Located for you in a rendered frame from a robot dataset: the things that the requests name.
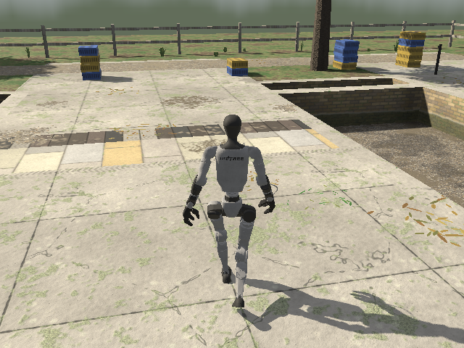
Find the left robot hand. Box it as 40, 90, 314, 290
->
183, 206, 199, 226

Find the robot right foot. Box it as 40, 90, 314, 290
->
232, 297, 244, 307

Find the right robot hand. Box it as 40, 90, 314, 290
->
258, 199, 275, 214

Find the left robot forearm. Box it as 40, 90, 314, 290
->
186, 175, 202, 209

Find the right robot forearm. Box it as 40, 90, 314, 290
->
260, 175, 274, 202

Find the robot right upper arm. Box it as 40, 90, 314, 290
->
247, 146, 268, 186

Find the right robot shin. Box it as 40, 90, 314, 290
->
236, 250, 248, 299

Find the robot left upper arm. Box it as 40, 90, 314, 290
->
195, 146, 217, 186

